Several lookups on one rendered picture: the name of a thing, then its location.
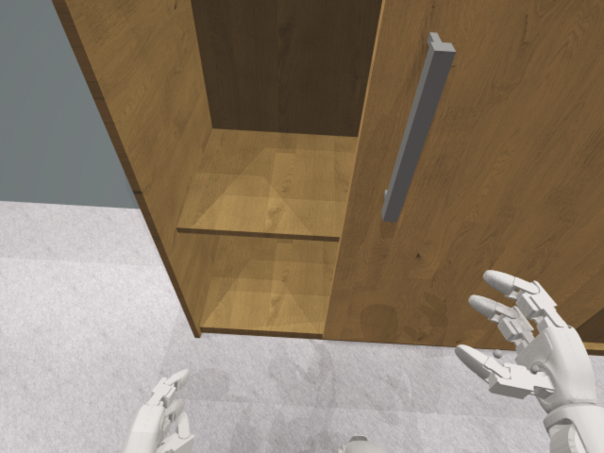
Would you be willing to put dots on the right robot shin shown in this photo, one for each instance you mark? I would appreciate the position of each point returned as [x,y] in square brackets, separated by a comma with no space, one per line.
[358,438]

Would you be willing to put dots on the right robot forearm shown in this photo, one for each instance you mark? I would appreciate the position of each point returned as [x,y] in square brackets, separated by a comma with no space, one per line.
[576,428]

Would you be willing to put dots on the left robot hand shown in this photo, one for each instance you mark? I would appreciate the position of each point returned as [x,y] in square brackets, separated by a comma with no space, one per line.
[152,421]

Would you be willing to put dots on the right robot hand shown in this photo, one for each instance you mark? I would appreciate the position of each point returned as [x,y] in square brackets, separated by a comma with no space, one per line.
[566,376]

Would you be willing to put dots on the wardrobe door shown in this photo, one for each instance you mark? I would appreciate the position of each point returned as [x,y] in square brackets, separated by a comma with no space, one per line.
[510,177]
[592,331]

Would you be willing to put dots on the handle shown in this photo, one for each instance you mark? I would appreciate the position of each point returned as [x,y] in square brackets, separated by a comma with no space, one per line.
[430,87]

